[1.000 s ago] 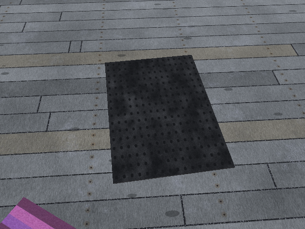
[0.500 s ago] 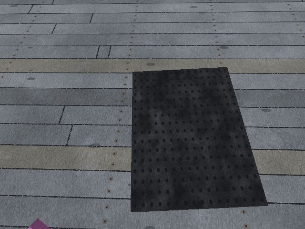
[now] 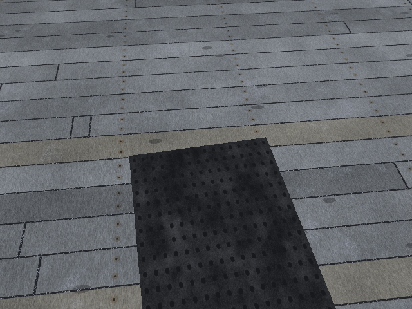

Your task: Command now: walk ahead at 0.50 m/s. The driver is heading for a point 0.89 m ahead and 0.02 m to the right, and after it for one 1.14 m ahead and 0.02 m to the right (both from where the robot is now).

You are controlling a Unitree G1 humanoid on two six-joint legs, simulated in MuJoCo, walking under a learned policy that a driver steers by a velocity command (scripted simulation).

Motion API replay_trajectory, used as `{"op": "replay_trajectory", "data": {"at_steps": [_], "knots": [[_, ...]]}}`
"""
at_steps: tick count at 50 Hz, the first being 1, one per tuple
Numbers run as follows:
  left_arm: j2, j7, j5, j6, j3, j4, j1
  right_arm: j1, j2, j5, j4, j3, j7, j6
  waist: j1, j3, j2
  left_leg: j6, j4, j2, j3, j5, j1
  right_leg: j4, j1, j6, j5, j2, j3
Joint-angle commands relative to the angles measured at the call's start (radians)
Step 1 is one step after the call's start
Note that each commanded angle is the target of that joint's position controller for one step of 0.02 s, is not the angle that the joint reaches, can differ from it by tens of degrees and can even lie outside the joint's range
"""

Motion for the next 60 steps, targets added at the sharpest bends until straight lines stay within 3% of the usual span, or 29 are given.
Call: {"op": "replay_trajectory", "data": {"at_steps": [1,5,7,8,9,10,11,12,13,14,16,18,21,25,30,33,34,35,36,37,38,39,40,41,43,47,53,57,60], "knots": [[0.036,-0.020,-0.007,-0.016,-0.008,-0.087,-0.141,0.046,-0.161,0.007,-0.023,-0.030,-0.007,-0.001,-0.010,0.106,0.078,0.143,-0.061,0.288,-0.127,0.228,-0.005,-0.091,-0.025,-0.006,0.008,0.028,-0.027],[0.070,-0.042,-0.012,-0.027,-0.006,-0.114,-0.147,0.056,-0.183,0.011,-0.011,-0.043,-0.012,0.019,0.022,0.088,0.108,0.119,0.042,0.338,-0.130,0.415,0.107,-0.157,0.043,-0.050,-0.127,0.062,-0.041],[0.132,-0.039,-0.007,-0.030,0.025,-0.065,0.040,0.008,-0.190,0.013,-0.024,-0.044,-0.012,0.027,0.132,-0.033,0.128,0.085,0.259,0.293,-0.082,0.744,0.085,-0.184,0.331,-0.094,-0.142,0.131,-0.095],[0.189,-0.032,0.000,-0.029,0.050,-0.012,0.229,-0.003,-0.162,0.007,-0.039,-0.032,-0.011,0.028,0.206,-0.159,0.105,0.052,0.492,0.240,-0.045,0.683,-0.060,-0.146,0.627,-0.138,-0.109,0.083,-0.040],[0.284,-0.024,0.022,-0.024,0.073,0.019,0.382,0.089,-0.069,-0.003,-0.059,-0.005,-0.004,0.015,0.191,-0.327,-0.094,-0.017,0.893,0.101,-0.001,0.280,-0.449,-0.164,1.035,-0.275,-0.215,-0.182,0.373],[0.243,-0.027,0.012,-0.020,0.053,0.026,0.397,0.095,-0.047,0.007,-0.050,0.008,0.004,-0.013,0.183,-0.415,-0.217,-0.028,1.101,0.003,-0.127,-0.330,-0.637,-0.339,1.130,-0.343,-0.300,-0.286,0.722],[0.179,-0.027,0.002,-0.021,0.031,0.015,0.320,0.013,-0.135,0.034,-0.070,-0.016,0.010,-0.032,0.181,-0.290,-0.159,-0.007,1.186,0.072,-0.185,-0.310,-0.742,-0.354,1.037,-0.289,-0.353,-0.248,0.612],[0.139,-0.024,0.004,-0.021,0.019,-0.009,0.234,-0.065,-0.152,0.045,-0.091,-0.018,0.009,-0.040,0.162,-0.174,-0.094,0.007,1.170,0.126,-0.153,-0.229,-0.758,-0.370,0.885,-0.252,-0.302,-0.209,0.456],[0.115,-0.028,0.013,-0.024,0.009,-0.018,0.163,-0.103,-0.141,0.035,-0.097,-0.022,0.002,-0.038,0.127,-0.092,-0.019,0.007,1.096,0.169,-0.132,-0.147,-0.720,-0.408,0.721,-0.231,-0.233,-0.170,0.350],[0.084,-0.031,0.022,-0.030,0.000,-0.022,0.124,-0.100,-0.138,0.022,-0.092,-0.032,-0.005,-0.024,0.090,-0.053,-0.019,0.008,1.029,0.203,-0.138,-0.099,-0.656,-0.442,0.613,-0.211,-0.185,-0.132,0.276],[0.081,-0.034,0.024,-0.034,-0.002,-0.010,0.124,-0.056,-0.090,0.017,-0.082,-0.030,-0.008,0.005,0.053,-0.033,-0.038,0.001,0.964,0.221,-0.136,-0.063,-0.579,-0.498,0.512,-0.216,-0.168,-0.109,0.214],[0.113,-0.024,0.022,-0.038,0.004,0.006,0.157,-0.090,-0.085,0.011,-0.096,-0.031,-0.012,0.017,0.046,0.001,-0.029,-0.018,0.888,0.229,-0.127,-0.001,-0.617,-0.536,0.486,-0.229,-0.133,-0.102,0.167],[0.135,-0.005,0.019,-0.033,0.008,0.023,0.207,-0.201,-0.092,-0.002,-0.134,-0.035,-0.010,0.017,0.069,0.033,-0.013,-0.044,0.712,0.229,-0.122,0.163,-0.700,-0.558,0.522,-0.218,-0.094,-0.091,0.117],[0.144,0.006,0.008,-0.026,0.009,0.043,0.267,-0.335,-0.068,0.004,-0.170,-0.023,0.004,0.008,0.110,0.060,-0.022,-0.051,0.482,0.185,-0.079,0.328,-0.657,-0.562,0.544,-0.183,-0.096,-0.057,0.038],[0.157,0.010,-0.002,-0.009,0.018,0.085,0.344,-0.453,-0.077,0.014,-0.218,-0.012,0.030,0.000,0.141,0.097,-0.027,-0.028,0.353,0.160,-0.075,0.267,-0.675,-0.500,0.690,-0.174,-0.091,-0.116,0.039],[0.178,0.015,-0.006,0.006,0.027,0.086,0.320,-0.400,-0.119,0.017,-0.219,-0.024,0.041,-0.011,0.090,0.062,-0.055,0.011,0.316,0.127,-0.053,0.154,-0.564,-0.408,0.748,-0.147,0.080,-0.145,0.044],[0.180,0.016,-0.007,0.011,0.027,0.081,0.294,-0.310,-0.145,0.015,-0.194,-0.039,0.040,-0.013,0.035,0.008,-0.059,0.031,0.296,0.092,-0.020,0.144,-0.429,-0.302,0.740,-0.128,0.250,-0.119,0.016],[0.152,0.016,-0.004,0.016,0.017,0.074,0.287,-0.137,-0.195,0.011,-0.138,-0.066,0.034,-0.014,-0.036,-0.098,-0.036,0.061,0.304,0.078,-0.014,0.160,-0.190,-0.100,0.670,-0.099,0.319,-0.062,-0.028],[0.113,0.016,0.017,0.015,-0.002,0.050,0.310,0.045,-0.279,-0.002,-0.102,-0.088,0.024,-0.011,-0.079,-0.256,0.108,0.130,0.320,0.280,-0.257,0.166,0.118,0.242,0.454,-0.057,0.023,0.008,-0.082],[-0.014,0.004,0.011,-0.009,-0.036,0.051,0.427,0.081,-0.320,0.000,-0.081,-0.092,0.033,-0.008,-0.004,-0.360,0.370,0.280,0.167,0.461,-0.733,-0.049,0.397,0.547,0.075,-0.004,-0.633,0.196,-0.022],[0.096,0.000,-0.012,-0.032,-0.013,0.053,0.348,0.057,-0.223,0.009,-0.092,-0.063,0.035,-0.011,-0.040,-0.312,0.253,0.238,0.107,0.430,-0.757,-0.158,0.364,0.661,-0.038,-0.025,-0.662,0.145,0.103],[0.138,-0.002,-0.031,-0.045,-0.002,0.023,0.255,-0.027,-0.182,0.009,-0.109,-0.051,0.032,-0.015,-0.029,-0.188,0.205,0.195,0.098,0.404,-0.611,-0.115,0.247,0.671,-0.099,-0.044,-0.572,0.096,0.081],[0.136,0.006,-0.028,-0.047,-0.001,0.014,0.210,-0.109,-0.162,0.001,-0.130,-0.042,0.032,-0.017,0.003,-0.119,0.113,0.176,0.077,0.372,-0.501,-0.008,0.102,0.629,-0.061,-0.046,-0.474,0.041,0.054],[0.131,0.012,-0.012,-0.041,0.006,0.013,0.188,-0.160,-0.135,-0.010,-0.136,-0.035,0.033,-0.019,0.031,-0.065,0.090,0.170,0.049,0.342,-0.422,0.074,-0.024,0.570,-0.016,-0.043,-0.414,0.009,0.048],[0.096,0.013,-0.008,-0.015,0.008,0.019,0.228,-0.173,-0.104,-0.019,-0.128,-0.025,0.035,-0.023,0.077,-0.049,0.121,0.166,-0.006,0.305,-0.338,0.130,-0.130,0.503,0.079,-0.041,-0.361,-0.023,0.055],[0.082,0.017,0.005,0.006,0.010,-0.013,0.141,-0.108,-0.158,-0.010,-0.101,-0.035,0.012,-0.025,0.074,0.013,0.084,0.184,-0.073,0.301,-0.252,0.220,-0.150,0.327,-0.005,-0.002,-0.236,-0.037,0.039],[0.051,-0.003,0.003,-0.003,-0.005,-0.064,-0.047,-0.023,-0.162,0.001,-0.076,-0.031,-0.005,-0.012,0.020,0.059,0.092,0.135,-0.091,0.246,-0.125,0.249,-0.111,0.001,0.014,0.011,0.031,0.012,-0.016],[0.052,-0.025,-0.006,-0.011,-0.016,-0.103,-0.154,0.049,-0.171,0.006,-0.043,-0.035,-0.006,0.005,-0.014,0.097,0.092,0.136,-0.050,0.290,-0.121,0.261,0.012,-0.108,-0.010,-0.004,-0.002,0.037,-0.028],[0.077,-0.043,-0.009,-0.020,-0.013,-0.122,-0.157,0.049,-0.188,0.011,-0.033,-0.044,-0.012,0.020,0.013,0.089,0.111,0.117,0.021,0.334,-0.129,0.381,0.100,-0.153,0.024,-0.040,-0.102,0.055,-0.030]]}}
